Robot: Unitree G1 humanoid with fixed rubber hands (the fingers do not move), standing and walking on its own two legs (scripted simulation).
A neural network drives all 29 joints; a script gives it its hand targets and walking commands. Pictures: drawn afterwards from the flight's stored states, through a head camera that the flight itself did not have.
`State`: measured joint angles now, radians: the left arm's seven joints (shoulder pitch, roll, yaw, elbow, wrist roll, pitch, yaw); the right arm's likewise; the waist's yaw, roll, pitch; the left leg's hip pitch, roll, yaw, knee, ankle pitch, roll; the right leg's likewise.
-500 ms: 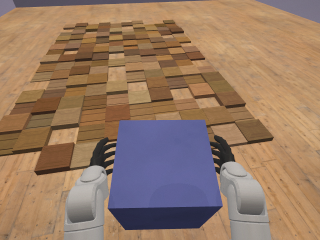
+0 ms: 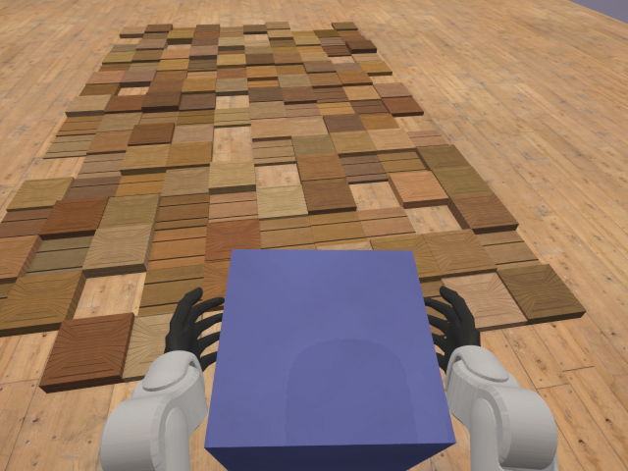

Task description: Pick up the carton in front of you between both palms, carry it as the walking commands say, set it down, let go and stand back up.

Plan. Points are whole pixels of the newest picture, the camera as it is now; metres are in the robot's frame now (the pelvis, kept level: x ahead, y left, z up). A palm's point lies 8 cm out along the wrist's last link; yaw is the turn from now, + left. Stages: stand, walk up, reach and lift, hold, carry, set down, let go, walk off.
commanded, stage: carry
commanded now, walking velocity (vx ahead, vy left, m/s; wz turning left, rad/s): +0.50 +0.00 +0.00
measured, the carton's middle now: (320, 373) +0.25 +0.01 +0.02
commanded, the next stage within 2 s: none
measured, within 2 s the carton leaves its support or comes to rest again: neither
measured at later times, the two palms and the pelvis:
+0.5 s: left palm (237, 139) +0.63 +0.15 +0.13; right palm (405, 142) +0.65 -0.15 +0.12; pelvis +0.31 -0.02 -0.01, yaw +3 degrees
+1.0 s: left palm (259, 61) +0.99 +0.15 +0.13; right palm (382, 63) +0.99 -0.15 +0.13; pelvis +0.65 +0.00 +0.01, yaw +0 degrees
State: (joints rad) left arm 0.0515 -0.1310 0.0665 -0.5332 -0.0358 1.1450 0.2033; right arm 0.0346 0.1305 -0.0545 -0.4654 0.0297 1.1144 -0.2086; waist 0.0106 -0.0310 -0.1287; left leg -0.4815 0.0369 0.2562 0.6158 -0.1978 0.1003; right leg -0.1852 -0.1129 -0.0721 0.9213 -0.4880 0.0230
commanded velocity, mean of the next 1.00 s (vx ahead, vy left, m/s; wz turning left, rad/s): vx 0.50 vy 0.00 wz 0.00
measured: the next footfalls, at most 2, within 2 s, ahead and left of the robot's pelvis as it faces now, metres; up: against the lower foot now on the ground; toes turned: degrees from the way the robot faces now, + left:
right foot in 0.46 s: +0.47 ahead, -0.08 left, +0.00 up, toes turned -6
left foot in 0.94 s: +0.80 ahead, +0.08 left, +0.03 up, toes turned +7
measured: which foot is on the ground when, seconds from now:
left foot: down 0.00-0.48, up 0.50-0.92, down 0.94-1.00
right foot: up 0.00-0.44, down 0.46-0.96, up 0.98-1.00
